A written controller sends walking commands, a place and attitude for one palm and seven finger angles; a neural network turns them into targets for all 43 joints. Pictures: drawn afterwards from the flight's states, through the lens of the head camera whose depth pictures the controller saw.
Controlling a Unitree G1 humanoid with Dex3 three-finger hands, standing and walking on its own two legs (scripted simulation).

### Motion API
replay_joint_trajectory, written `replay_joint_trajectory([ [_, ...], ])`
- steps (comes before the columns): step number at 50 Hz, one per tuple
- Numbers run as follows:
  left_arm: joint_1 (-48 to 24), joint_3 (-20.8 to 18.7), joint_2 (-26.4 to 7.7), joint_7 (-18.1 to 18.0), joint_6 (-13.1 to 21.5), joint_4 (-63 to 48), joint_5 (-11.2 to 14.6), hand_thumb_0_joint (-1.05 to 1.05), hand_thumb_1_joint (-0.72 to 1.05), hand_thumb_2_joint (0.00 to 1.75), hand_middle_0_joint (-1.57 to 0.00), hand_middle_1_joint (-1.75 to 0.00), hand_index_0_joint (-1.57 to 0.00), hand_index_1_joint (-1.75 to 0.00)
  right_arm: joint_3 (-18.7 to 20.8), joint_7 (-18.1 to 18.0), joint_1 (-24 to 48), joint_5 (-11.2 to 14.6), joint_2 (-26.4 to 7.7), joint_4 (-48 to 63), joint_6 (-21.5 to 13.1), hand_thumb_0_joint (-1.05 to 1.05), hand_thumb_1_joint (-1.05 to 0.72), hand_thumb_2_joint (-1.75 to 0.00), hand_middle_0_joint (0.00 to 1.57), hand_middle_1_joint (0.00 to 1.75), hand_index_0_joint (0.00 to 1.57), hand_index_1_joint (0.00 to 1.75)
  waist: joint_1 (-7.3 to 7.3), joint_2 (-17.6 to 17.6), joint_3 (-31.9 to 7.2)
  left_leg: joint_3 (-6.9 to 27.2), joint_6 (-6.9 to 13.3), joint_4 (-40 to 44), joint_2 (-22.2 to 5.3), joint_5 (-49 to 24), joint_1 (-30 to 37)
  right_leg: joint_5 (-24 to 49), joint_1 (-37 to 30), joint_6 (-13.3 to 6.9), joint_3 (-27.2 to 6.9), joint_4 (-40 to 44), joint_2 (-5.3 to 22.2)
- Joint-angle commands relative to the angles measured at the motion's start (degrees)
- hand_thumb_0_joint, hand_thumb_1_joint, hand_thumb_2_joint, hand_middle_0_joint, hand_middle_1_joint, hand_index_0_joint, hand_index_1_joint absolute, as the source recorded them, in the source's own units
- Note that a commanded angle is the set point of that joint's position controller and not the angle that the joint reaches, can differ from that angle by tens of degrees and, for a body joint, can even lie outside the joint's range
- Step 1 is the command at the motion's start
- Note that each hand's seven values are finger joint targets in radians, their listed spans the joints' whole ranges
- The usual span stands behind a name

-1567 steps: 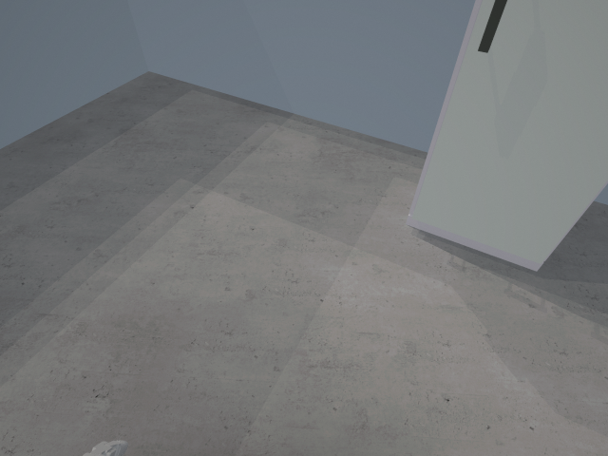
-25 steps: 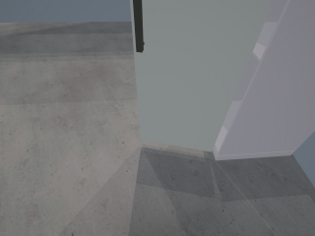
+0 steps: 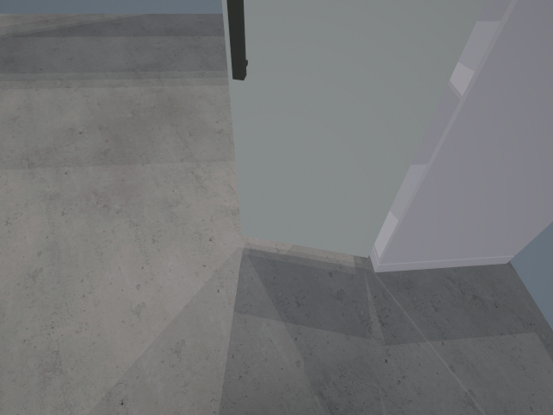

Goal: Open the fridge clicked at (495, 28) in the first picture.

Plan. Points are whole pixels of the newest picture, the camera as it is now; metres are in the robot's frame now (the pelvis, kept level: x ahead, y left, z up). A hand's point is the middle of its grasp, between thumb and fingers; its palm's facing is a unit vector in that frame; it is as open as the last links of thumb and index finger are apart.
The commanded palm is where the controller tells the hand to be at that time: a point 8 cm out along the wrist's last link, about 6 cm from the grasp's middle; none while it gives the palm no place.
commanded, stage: look to check the result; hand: left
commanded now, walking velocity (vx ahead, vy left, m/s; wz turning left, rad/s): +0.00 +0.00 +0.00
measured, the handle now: (239, 9) +0.83 +0.13 +0.20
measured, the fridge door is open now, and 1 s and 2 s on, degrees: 74 74 74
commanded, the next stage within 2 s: stand and wait in 0.28 s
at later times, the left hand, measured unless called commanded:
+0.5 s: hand out of the picture +0.10 +0.22 -0.16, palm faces -0.06 -0.95 -0.32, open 7.3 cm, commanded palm none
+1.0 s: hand out of the picture +0.09 +0.19 -0.16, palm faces -0.05 -0.95 -0.32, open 7.3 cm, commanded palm none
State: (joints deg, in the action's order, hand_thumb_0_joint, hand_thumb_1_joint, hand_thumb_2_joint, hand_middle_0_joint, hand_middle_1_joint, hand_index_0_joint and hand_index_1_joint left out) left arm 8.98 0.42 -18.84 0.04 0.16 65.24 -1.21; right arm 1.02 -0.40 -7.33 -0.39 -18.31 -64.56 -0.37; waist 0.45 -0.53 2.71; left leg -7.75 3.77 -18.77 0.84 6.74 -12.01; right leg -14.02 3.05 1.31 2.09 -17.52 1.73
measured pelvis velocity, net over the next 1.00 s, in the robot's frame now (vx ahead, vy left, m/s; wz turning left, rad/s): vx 0.04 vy -0.04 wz -0.01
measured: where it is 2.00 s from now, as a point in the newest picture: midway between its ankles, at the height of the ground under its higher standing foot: outside the picture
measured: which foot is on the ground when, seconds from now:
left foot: down 0.00-1.00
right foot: down 0.00-1.00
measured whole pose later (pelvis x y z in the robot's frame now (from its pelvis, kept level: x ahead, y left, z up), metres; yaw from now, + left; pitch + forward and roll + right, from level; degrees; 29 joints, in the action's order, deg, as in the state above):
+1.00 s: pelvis +0.04 -0.04 +0.00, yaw +0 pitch +0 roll +1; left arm 8.5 0.7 -16.9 -0.8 0.3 64.9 -0.9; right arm 0.1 -1.0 -7.3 -0.4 -16.8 -65.3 0.1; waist 0.6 -0.3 2.1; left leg -7.1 0.1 -18.9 -1.4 9.6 -8.8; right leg -16.2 -1.1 -1.7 2.2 -15.4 -0.6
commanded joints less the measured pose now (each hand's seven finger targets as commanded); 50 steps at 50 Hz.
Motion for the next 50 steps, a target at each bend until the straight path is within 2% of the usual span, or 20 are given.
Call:
replay_joint_trajectory([
  [1,-1.76,-1.84,-10.62,-0.92,1.46,-2.88,0.31,0.0,0.9,0.9,-0.2,-0.3,-0.2,-0.3,1.78,-0.46,2.06,-0.06,-12.04,2.91,-0.96,0.0,-0.9,-0.9,0.2,0.3,0.2,0.3,0.41,0.67,-4.56,11.38,-1.69,2.8,-9.85,-6.16,8.6,5.64,5.39,-3.2,-5.29,4.07,6.25],
  [7,-2.23,-1.78,-11.09,-0.96,1.44,-2.87,0.3,0.0,0.9,0.9,-0.2,-0.3,-0.2,-0.3,1.64,-0.37,3.1,-0.06,-12.53,2.94,-0.89,0.0,-0.9,-0.9,0.2,0.3,0.2,0.3,0.33,0.32,-4.54,11.43,-1.76,2.86,-9.89,-7.05,9.13,6.15,5.0,-3.07,-5.36,4.35,6.32],
  [18,-2.52,-1.86,-11.44,-1.25,1.82,-3.5,0.3,0.0,0.9,0.9,-0.2,-0.3,-0.2,-0.3,1.41,-0.43,3.52,0.09,-12.39,2.97,-0.98,0.0,-0.9,-0.9,0.2,0.3,0.2,0.3,0.25,-0.16,-6.19,10.71,-1.91,1.06,-9.79,-13.52,10.44,13.63,2.68,-3.1,-4.98,4.01,6.9],
  [27,-2.73,-1.95,-11.05,-1.31,1.66,-3.54,0.4,0.0,0.9,0.9,-0.2,-0.3,-0.2,-0.3,1.19,-0.6,3.36,-0.09,-11.87,2.74,-0.88,0.0,-0.9,-0.9,0.2,0.3,0.2,0.3,0.29,0.99,-5.97,10.26,-2.22,0.96,-9.65,-13.77,10.32,15.26,1.53,-3.25,-5.14,4.0,6.94],
  [28,-2.38,-1.95,-10.97,-1.34,1.67,-3.59,0.38,0.0,0.9,0.9,-0.2,-0.3,-0.2,-0.3,1.11,-0.64,3.31,0.03,-11.51,2.8,-0.82,0.0,-0.9,-0.9,0.2,0.3,0.2,0.3,0.18,-0.11,-5.91,10.14,-2.14,0.77,-9.57,-13.55,10.34,15.7,1.64,-3.18,-4.91,4.12,6.91],
  [30,-2.68,-1.87,-10.69,-1.33,1.58,-3.46,0.41,0.0,0.9,0.9,-0.2,-0.3,-0.2,-0.3,1.07,-0.66,3.02,-0.09,-11.26,2.63,-0.72,0.0,-0.9,-0.9,0.2,0.3,0.2,0.3,0.37,0.16,-5.2,9.99,-2.32,1.05,-9.57,-12.58,9.87,15.28,1.73,-3.19,-5.01,4.23,6.87],
  [31,-2.66,-1.91,-10.66,-1.32,1.58,-3.47,0.43,0.0,0.9,0.9,-0.2,-0.3,-0.2,-0.3,1.05,-0.71,2.97,-0.11,-11.46,2.62,-0.76,0.0,-0.9,-0.9,0.2,0.3,0.2,0.3,0.32,0.69,-5.43,9.92,-2.36,0.91,-9.55,-13.34,9.97,16.14,1.39,-3.28,-5.21,4.07,6.86],
  [33,-1.94,-2.03,-10.46,-1.46,1.67,-3.47,0.39,0.0,0.9,0.9,-0.2,-0.3,-0.2,-0.3,1.04,-0.81,2.6,-0.04,-10.87,2.6,-0.76,0.0,-0.9,-0.9,0.2,0.3,0.2,0.3,0.19,-0.65,-6.37,9.58,-2.23,0.41,-9.57,-14.59,10.65,18.34,0.93,-3.22,-4.82,3.83,6.92],
  [36,-2.12,-1.93,-10.0,-1.56,1.51,-3.25,0.49,0.0,0.9,0.9,-0.2,-0.3,-0.2,-0.3,0.92,-0.93,2.1,-0.11,-10.56,2.37,-0.63,0.0,-0.9,-0.9,0.2,0.3,0.2,0.3,0.35,0.32,-6.03,9.26,-2.46,0.35,-9.58,-14.8,10.44,18.85,0.59,-3.29,-4.86,3.65,6.84],
  [50,-0.54,-2.07,-8.77,-1.96,1.43,-2.98,0.53,0.0,0.9,0.9,-0.2,-0.3,-0.2,-0.3,0.81,-1.19,0.49,-0.15,-8.64,1.88,-0.27,0.0,-0.9,-0.9,0.2,0.3,0.2,0.3,0.27,-0.9,-4.54,7.99,-2.83,-0.41,-9.33,-13.23,9.67,23.45,0.29,-2.79,-5.17,3.52,6.7],
])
